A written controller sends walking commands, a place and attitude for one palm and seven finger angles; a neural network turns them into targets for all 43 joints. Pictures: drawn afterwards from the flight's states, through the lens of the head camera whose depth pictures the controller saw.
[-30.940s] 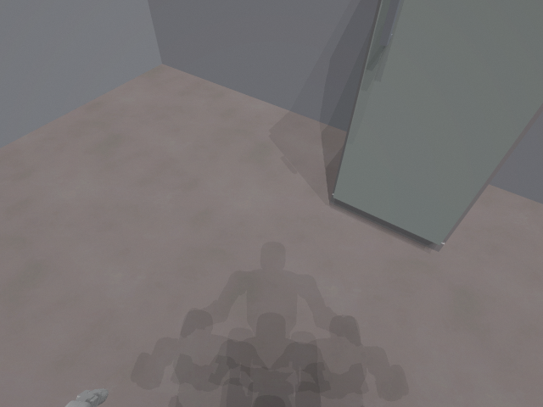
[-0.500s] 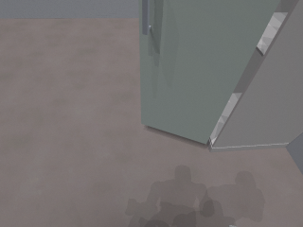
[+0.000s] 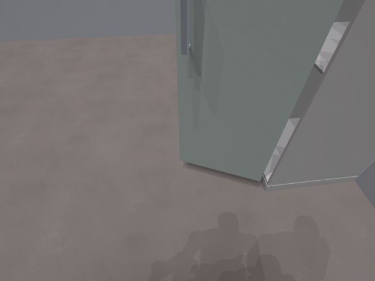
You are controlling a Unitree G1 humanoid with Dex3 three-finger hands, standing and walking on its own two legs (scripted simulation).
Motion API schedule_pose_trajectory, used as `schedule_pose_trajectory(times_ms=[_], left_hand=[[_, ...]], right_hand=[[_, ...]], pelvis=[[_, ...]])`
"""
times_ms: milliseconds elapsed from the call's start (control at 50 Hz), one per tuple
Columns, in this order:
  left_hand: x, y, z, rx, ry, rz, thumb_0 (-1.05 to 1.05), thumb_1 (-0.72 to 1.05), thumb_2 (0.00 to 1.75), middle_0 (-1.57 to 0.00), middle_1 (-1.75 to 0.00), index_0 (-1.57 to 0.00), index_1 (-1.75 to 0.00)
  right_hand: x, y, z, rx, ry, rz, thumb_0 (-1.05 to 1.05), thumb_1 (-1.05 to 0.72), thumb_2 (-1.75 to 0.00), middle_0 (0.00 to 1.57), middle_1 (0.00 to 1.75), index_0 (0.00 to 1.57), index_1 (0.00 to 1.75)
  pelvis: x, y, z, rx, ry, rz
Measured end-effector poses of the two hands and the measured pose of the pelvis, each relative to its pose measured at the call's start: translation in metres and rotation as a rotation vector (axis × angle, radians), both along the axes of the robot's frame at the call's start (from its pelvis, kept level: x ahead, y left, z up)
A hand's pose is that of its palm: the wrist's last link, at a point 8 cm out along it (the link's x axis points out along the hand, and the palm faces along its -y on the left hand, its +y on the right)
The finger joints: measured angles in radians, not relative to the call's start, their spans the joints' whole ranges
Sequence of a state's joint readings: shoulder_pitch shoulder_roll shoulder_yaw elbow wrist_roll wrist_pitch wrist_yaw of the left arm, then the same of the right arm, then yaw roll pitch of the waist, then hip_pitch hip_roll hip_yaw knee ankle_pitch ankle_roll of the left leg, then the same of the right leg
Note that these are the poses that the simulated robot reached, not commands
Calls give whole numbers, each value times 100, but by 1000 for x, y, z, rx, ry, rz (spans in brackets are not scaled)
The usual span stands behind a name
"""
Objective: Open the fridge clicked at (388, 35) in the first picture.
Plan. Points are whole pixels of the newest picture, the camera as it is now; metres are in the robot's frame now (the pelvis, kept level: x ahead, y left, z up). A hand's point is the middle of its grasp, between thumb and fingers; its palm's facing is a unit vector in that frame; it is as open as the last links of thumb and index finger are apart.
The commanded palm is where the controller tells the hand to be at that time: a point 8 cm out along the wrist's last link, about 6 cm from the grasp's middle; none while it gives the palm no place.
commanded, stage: let the arm hang, fingers relaxed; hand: left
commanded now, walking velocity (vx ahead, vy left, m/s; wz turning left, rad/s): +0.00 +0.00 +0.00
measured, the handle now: (186, 6) +0.87 +0.05 +0.22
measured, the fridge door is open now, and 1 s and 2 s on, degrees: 65 65 65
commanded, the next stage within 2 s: look to check the result in 0.30 s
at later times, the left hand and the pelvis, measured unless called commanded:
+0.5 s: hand out of the picture -0.01 +0.18 -0.18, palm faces -0.02 -0.98 -0.21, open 7.4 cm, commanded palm none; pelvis -0.01 -0.01 +0.00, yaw -1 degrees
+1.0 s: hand out of the picture +0.03 +0.19 -0.17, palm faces -0.02 -0.97 -0.25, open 7.4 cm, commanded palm none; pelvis -0.01 -0.02 +0.00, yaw -1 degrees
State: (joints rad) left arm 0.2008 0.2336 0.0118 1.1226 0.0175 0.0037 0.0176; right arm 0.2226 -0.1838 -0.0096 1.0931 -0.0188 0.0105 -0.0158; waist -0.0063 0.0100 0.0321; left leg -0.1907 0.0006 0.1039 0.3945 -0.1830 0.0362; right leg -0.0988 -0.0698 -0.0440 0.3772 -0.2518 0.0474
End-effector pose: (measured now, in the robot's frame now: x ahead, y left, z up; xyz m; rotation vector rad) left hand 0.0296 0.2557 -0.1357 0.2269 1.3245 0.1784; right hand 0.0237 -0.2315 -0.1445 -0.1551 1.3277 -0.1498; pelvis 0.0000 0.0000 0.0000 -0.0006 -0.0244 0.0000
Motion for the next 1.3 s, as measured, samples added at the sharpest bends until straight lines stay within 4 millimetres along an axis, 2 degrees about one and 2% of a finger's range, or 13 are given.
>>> schedule_pose_trajectory(times_ms=[80, 160, 340, 480, 620, 760, 1080, 1300], left_hand=[[9, -3, 1, -7, -27, -18, 0, 91, 90, -20, -30, -20, -30], [9, -9, -1, -20, -27, -26, 0, 91, 90, -20, -30, -20, -30], [-17, -24, -7, -47, 41, -13, 0, 91, 90, -20, -30, -20, -30], [-38, -31, -9, -54, 91, 5, 0, 91, 90, -20, -30, -20, -30], [-43, -33, -8, -47, 100, 11, 0, 91, 90, -20, -30, -20, -30], [-33, -31, -6, -35, 77, 2, 0, 91, 90, -20, -30, -20, -30], [8, -20, 0, -8, -12, -28, 0, 91, 90, -20, -30, -20, -30], [22, -10, 5, 16, -33, -38, 0, 91, 90, -20, -30, -20, -30]], right_hand=[[-13, 1, -1, 4, 15, -16, 0, -91, -90, 20, 30, 21, 30], [-25, 1, -1, 4, 37, -30, 0, -91, -90, 20, 30, 21, 30], [-45, -5, 0, -1, 86, -48, 0, -90, -90, 20, 30, 20, 30], [-45, -11, 1, -6, 90, -49, 0, -90, -90, 20, 30, 20, 30], [-34, -17, 1, -10, 66, -40, 0, -90, -90, 20, 30, 20, 30], [-22, -23, 2, -14, 41, -32, 0, -90, -90, 20, 30, 20, 30], [-4, -41, 8, -48, 11, -17, 0, -90, -90, 20, 30, 20, 30], [8, -52, 12, -70, -3, -6, 0, -90, -90, 20, 30, 21, 30]], pelvis=[[-3, 1, 0, 4, -1, -5], [-5, 1, 1, 6, -2, -9], [-9, -5, 1, 4, -1, -12], [-11, -10, 1, 0, -2, -13], [-12, -14, 1, -2, -2, -13], [-11, -17, 1, -3, 0, -13], [-5, -20, 3, -3, 2, -11], [-1, -21, 4, -2, 3, -9]])
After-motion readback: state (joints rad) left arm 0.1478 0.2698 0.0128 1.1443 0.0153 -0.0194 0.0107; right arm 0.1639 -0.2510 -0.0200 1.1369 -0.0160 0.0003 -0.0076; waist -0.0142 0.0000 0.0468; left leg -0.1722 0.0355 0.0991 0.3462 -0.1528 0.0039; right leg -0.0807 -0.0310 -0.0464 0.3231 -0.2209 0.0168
